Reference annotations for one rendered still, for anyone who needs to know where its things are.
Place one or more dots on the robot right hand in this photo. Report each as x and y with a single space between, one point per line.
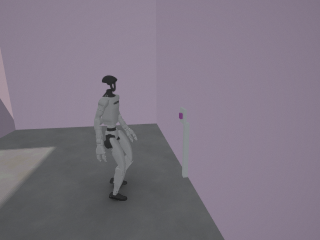
100 150

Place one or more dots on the left robot foot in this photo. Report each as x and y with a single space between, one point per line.
112 180

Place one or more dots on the panel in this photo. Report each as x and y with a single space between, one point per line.
185 148

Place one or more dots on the robot left hand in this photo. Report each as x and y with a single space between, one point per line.
130 132

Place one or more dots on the right robot forearm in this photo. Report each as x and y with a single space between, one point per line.
98 132

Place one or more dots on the left robot forearm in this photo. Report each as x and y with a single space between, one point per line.
122 122

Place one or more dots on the robot left shin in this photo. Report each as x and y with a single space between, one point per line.
127 166

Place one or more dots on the right robot upper arm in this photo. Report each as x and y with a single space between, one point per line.
102 104

